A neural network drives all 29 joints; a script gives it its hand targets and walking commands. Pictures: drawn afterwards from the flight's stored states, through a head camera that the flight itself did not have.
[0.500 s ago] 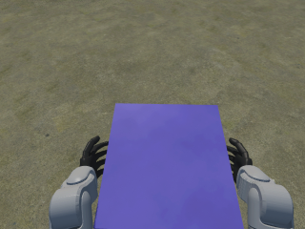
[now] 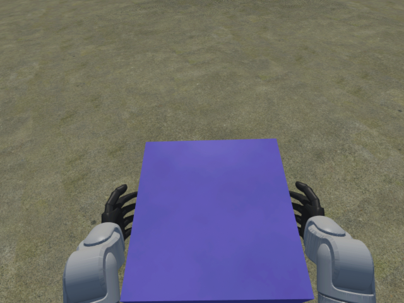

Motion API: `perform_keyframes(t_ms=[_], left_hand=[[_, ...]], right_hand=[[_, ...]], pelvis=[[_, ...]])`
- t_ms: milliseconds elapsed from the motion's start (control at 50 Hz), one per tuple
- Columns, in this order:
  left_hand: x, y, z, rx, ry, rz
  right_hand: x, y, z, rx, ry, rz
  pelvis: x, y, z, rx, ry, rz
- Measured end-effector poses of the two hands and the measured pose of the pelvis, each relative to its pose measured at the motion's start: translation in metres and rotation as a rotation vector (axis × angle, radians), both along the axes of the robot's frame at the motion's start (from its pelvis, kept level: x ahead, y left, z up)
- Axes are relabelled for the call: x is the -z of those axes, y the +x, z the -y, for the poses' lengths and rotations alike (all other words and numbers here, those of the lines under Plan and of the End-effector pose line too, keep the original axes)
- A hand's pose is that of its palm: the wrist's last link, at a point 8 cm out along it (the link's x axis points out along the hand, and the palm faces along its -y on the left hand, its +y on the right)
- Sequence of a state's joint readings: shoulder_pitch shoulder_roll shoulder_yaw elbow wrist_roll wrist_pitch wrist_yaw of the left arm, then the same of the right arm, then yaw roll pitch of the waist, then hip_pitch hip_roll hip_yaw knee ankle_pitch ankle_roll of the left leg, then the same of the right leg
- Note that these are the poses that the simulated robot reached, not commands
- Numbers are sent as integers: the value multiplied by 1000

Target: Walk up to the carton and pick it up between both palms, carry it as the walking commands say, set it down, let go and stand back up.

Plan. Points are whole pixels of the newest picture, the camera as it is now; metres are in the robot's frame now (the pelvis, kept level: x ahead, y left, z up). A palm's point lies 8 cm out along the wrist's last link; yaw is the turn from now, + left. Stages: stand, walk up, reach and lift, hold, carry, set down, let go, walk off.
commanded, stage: carry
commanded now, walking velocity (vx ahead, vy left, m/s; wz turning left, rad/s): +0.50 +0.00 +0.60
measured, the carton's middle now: (212, 232) +0.28 +0.00 -0.01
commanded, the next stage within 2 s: none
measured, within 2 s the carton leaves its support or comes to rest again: neither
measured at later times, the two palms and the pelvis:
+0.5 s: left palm (106, 132) +0.50 +0.25 +0.09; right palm (236, 112) +0.59 -0.08 +0.07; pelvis +0.29 +0.02 +0.01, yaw +17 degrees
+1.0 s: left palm (100, 80) +0.77 +0.33 +0.09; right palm (204, 66) +0.83 +0.00 +0.09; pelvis +0.55 +0.11 +0.01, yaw +12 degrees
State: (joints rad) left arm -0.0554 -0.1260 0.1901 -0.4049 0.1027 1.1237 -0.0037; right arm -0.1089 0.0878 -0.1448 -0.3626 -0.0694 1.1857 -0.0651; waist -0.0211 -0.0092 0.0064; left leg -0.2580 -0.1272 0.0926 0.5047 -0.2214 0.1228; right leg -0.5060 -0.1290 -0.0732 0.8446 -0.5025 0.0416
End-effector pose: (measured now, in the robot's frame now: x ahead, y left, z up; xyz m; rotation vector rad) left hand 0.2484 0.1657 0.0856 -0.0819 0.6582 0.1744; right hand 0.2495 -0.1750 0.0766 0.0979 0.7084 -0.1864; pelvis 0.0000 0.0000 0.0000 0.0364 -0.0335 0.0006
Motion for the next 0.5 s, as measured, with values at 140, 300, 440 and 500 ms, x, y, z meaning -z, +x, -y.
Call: perform_keyframes(t_ms=[140,300,440,500], left_hand=[[-12,59,-20,-142,-8,55],[5,118,-57,-253,-32,-75],[-10,217,-77,-268,-7,-45],[-2,255,-80,-272,5,-43]], right_hand=[[-13,108,-23,-171,-42,60],[-9,210,-69,-282,-65,-66],[2,298,-88,-266,-4,-39],[8,342,-92,-278,-6,-36]], pelvis=[[4,86,15,-150,-78,-44],[-7,172,-2,-218,-75,-114],[-11,254,-17,-264,-71,-175],[-6,292,-18,-296,-54,-160]])
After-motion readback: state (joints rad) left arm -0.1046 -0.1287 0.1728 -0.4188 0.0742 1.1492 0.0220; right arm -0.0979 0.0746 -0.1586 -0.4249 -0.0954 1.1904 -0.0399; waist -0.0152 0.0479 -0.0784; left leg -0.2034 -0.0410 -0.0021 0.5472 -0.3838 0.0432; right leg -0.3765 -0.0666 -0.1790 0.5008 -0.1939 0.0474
